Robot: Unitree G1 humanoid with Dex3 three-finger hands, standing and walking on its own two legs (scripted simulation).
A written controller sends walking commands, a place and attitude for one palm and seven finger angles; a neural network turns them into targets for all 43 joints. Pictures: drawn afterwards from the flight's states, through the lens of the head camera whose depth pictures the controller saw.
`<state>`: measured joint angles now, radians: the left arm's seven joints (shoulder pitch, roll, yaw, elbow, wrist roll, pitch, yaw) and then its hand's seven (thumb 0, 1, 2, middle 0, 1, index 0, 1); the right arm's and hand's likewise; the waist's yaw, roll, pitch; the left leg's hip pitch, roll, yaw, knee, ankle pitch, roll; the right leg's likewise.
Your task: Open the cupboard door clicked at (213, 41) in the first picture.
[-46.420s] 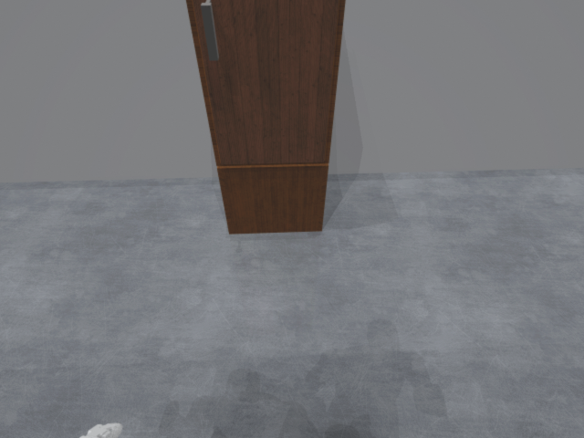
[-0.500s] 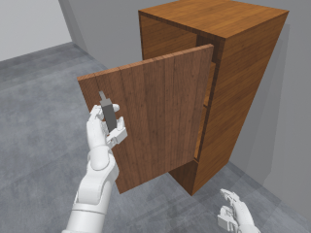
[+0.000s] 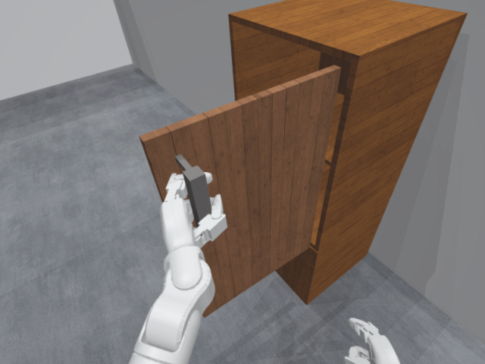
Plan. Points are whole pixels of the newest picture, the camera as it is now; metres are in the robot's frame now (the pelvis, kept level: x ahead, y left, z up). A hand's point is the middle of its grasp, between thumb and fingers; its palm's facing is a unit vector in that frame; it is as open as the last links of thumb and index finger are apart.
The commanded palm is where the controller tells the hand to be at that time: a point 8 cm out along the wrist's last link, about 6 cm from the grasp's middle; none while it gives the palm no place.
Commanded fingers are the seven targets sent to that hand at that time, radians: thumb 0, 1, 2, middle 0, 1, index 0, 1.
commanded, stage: open thumb and fingers to let go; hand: left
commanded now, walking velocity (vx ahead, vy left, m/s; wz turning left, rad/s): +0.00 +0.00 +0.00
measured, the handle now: (194, 197) +0.34 +0.11 +0.14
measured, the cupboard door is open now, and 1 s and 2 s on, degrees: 88 88 88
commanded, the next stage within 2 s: slide the hand sideways off the handle in 0.68 s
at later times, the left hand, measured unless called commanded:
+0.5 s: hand (209, 210) +0.31 +0.07 +0.14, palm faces +0.31 -0.95 +0.00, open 13.9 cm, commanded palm +0.25 +0.11 +0.14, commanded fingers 0.00 -0.50 0.30 -0.21 -0.65 -0.21 -0.65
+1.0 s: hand (204, 228) +0.27 +0.08 +0.14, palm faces -0.13 -0.99 -0.07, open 16.1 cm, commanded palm +0.25 +0.11 +0.14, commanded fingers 0.00 -0.50 0.30 -0.15 -0.30 -0.15 -0.30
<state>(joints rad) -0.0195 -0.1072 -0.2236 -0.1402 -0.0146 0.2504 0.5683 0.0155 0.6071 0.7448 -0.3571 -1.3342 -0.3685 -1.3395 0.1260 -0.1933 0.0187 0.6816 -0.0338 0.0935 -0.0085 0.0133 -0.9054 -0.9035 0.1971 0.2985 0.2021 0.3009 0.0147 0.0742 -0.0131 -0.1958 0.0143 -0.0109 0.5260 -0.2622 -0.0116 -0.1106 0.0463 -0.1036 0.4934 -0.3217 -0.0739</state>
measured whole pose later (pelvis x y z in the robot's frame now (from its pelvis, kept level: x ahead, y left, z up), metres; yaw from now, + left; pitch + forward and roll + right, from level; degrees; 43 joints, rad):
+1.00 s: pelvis -0.03 +0.04 +0.00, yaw +1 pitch -5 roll -1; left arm -0.20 0.06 -0.25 0.06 -0.09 0.13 0.13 -0.01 -0.50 0.30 -0.22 -0.40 -0.15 -0.40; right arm 0.16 -0.20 0.05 0.63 0.02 0.10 -0.03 0.01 -0.90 -0.90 0.20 0.30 0.20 0.30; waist 0.03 0.05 0.01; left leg -0.23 -0.03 0.00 0.55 -0.23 0.04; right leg -0.15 -0.01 -0.10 0.54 -0.30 -0.03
